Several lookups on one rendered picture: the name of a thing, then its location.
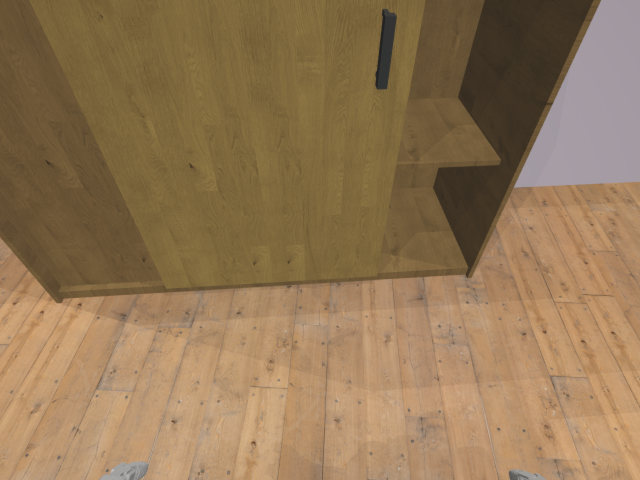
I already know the wardrobe door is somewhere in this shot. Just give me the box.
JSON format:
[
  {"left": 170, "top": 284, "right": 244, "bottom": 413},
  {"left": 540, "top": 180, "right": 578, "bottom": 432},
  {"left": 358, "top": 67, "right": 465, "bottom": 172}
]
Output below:
[
  {"left": 30, "top": 0, "right": 426, "bottom": 289},
  {"left": 0, "top": 0, "right": 162, "bottom": 286}
]

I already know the handle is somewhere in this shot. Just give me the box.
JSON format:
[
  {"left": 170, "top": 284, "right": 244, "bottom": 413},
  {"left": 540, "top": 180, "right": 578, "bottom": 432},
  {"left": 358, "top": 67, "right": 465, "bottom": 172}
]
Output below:
[{"left": 375, "top": 9, "right": 397, "bottom": 89}]

